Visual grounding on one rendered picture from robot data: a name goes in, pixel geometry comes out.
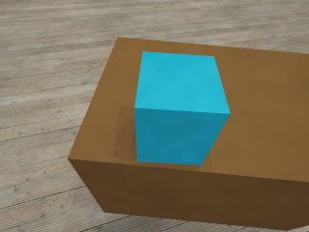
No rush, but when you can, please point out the carton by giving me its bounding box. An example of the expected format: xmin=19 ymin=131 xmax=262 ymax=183
xmin=134 ymin=51 xmax=231 ymax=165

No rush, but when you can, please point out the pedestal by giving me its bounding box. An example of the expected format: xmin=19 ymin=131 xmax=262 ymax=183
xmin=68 ymin=37 xmax=309 ymax=231

